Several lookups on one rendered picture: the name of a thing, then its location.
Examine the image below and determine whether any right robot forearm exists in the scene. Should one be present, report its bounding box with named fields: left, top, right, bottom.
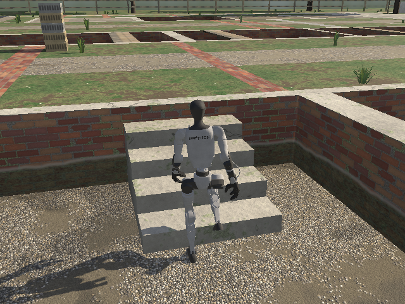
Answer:
left=223, top=152, right=237, bottom=184

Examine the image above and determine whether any left robot hand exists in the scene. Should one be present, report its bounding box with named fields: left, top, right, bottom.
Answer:
left=172, top=171, right=186, bottom=183

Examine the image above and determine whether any right robot thigh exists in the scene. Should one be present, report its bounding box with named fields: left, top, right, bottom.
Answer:
left=207, top=174, right=224, bottom=196

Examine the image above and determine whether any robot left upper arm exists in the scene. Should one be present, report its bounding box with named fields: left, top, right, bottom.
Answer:
left=174, top=128, right=186, bottom=163

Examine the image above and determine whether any left robot forearm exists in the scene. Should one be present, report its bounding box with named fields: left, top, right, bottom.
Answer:
left=172, top=154, right=181, bottom=174

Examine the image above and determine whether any right robot hand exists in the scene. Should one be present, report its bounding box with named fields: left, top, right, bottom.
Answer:
left=225, top=182, right=240, bottom=200

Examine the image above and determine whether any robot right upper arm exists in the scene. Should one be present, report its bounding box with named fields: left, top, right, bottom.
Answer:
left=212, top=126, right=230, bottom=162

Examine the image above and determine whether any left robot shin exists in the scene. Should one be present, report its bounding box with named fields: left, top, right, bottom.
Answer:
left=185, top=212, right=196, bottom=254

